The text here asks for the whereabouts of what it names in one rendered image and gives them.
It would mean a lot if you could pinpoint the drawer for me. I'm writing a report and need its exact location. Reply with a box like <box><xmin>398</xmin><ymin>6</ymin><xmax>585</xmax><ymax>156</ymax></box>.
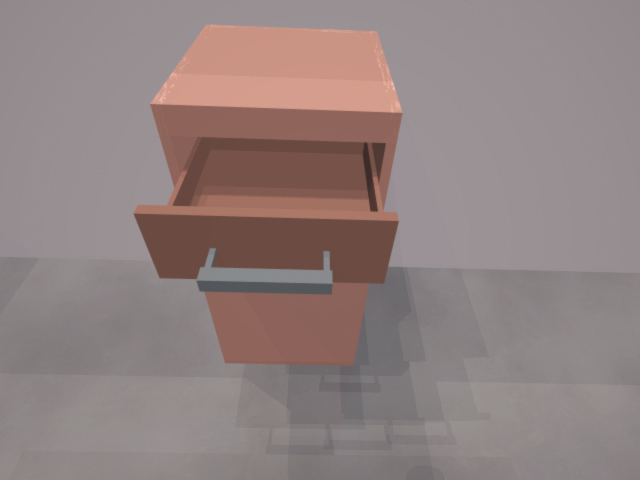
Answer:
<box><xmin>133</xmin><ymin>137</ymin><xmax>399</xmax><ymax>284</ymax></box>

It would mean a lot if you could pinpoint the cabinet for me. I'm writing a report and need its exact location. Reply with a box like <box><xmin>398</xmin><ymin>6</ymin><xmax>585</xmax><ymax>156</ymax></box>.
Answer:
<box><xmin>150</xmin><ymin>24</ymin><xmax>403</xmax><ymax>366</ymax></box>

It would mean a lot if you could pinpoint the handle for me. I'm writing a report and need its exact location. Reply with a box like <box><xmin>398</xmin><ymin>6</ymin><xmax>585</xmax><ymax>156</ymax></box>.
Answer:
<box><xmin>196</xmin><ymin>248</ymin><xmax>333</xmax><ymax>295</ymax></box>

